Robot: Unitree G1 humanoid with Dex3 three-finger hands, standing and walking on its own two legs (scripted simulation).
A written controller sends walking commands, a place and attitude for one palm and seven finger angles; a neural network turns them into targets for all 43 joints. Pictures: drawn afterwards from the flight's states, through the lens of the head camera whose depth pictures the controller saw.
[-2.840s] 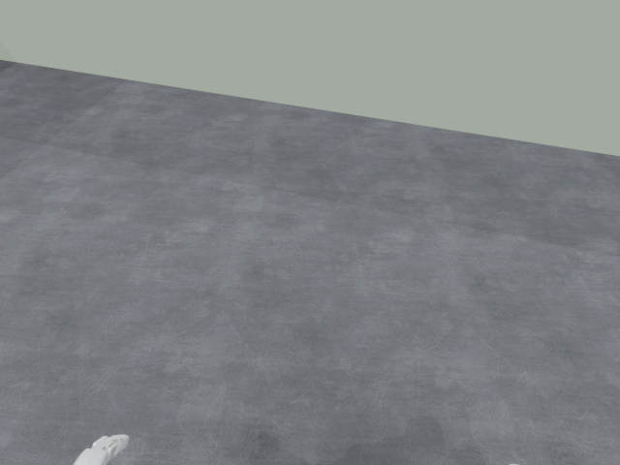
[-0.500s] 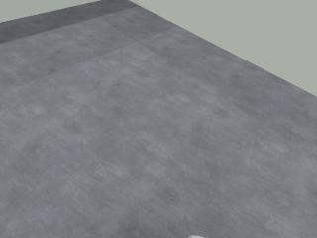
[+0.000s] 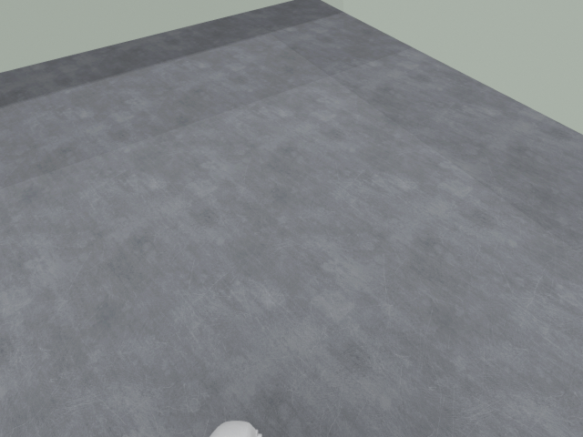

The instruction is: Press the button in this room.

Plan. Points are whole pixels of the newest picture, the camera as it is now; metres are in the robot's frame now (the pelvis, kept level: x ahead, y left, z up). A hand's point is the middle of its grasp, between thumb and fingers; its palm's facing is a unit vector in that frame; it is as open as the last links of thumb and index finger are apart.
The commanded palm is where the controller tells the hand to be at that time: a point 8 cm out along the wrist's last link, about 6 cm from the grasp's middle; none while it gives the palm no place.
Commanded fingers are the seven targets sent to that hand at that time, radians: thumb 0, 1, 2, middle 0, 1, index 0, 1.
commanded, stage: turn or walk to find it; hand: left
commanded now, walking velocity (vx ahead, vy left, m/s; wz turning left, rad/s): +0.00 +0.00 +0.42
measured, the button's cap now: out of the picture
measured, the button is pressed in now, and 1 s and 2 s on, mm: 0 0 0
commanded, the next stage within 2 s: none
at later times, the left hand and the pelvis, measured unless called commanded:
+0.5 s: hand out of the picture +0.00 +0.29 -0.17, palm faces +0.24 -0.94 -0.23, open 7.4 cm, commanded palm none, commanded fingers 0.00 0.90 0.90 -0.20 -0.30 -0.20 -0.30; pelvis -0.03 +0.07 +0.00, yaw +10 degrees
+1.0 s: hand out of the picture -0.04 +0.21 -0.15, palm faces +0.40 -0.88 -0.26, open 7.4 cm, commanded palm none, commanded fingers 0.00 0.90 0.90 -0.20 -0.30 -0.20 -0.30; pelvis -0.04 +0.01 +0.00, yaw +24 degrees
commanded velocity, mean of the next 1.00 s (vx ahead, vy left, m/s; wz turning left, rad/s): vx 0.00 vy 0.00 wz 0.42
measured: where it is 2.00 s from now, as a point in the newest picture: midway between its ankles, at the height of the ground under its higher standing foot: outside the picture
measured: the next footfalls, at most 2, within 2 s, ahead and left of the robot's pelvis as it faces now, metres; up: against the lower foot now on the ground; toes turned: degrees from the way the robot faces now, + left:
left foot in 0.18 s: +0.01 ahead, +0.15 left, +0.00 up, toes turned +9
right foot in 0.78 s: +0.02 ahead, -0.07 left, +0.00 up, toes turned +15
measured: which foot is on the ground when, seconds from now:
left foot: up 0.00-0.16, down 0.18-0.78, up 0.80-1.00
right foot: down 0.00-0.20, up 0.22-0.76, down 0.78-1.00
